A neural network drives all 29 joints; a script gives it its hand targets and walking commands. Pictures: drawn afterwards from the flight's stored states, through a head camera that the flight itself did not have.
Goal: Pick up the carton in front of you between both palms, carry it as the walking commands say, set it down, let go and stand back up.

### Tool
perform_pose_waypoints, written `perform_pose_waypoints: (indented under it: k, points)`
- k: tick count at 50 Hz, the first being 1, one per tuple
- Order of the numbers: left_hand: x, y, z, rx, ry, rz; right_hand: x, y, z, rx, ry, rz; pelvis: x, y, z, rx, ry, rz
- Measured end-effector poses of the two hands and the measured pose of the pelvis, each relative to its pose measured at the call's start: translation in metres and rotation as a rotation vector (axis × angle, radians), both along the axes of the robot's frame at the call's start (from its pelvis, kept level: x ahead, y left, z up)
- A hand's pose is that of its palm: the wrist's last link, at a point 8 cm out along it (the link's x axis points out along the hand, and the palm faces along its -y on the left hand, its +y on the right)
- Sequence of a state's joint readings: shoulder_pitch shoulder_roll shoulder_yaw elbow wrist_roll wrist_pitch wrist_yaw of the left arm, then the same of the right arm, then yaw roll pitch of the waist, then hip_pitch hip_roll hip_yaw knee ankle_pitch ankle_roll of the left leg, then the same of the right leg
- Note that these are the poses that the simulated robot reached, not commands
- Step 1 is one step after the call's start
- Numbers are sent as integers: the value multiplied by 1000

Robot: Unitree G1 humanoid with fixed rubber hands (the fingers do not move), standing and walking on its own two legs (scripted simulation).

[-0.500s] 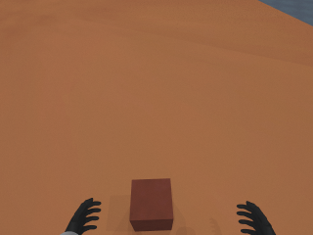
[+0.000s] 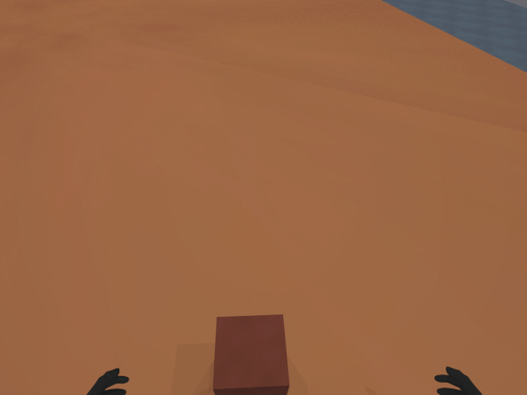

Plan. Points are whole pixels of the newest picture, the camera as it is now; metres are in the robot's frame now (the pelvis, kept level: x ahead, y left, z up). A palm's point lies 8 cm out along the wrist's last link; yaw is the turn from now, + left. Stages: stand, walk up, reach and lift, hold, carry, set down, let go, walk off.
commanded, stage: stand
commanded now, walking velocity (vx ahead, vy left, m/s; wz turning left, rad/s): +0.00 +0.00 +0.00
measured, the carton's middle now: (251, 362) +0.38 +0.06 -0.65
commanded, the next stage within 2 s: none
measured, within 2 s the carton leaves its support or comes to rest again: neither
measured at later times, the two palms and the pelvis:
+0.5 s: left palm out of the picture +0.09 +0.29 -0.09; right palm out of the picture +0.10 -0.30 -0.09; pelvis -0.01 +0.00 +0.01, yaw +0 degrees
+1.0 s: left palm out of the picture +0.06 +0.30 -0.10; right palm out of the picture +0.07 -0.31 -0.09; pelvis -0.03 +0.00 +0.01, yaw +1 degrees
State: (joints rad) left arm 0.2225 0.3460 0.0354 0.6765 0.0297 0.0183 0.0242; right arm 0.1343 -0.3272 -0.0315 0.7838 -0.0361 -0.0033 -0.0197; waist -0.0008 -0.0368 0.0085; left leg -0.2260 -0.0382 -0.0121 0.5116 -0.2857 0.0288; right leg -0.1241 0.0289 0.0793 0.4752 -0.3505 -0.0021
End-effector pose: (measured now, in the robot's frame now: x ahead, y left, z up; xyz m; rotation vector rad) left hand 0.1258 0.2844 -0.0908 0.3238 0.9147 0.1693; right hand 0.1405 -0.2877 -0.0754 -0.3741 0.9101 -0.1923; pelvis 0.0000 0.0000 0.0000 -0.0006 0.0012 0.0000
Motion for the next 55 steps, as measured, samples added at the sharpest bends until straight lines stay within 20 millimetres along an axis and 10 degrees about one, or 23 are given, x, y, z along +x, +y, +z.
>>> perform_pose_waypoints:
  k: [55]
  points:
    - [-68, 19, -5, 38, 180, 50, -69, -23, -14, -8, 184, -55, -29, -3, 10, -2, -49, 11]
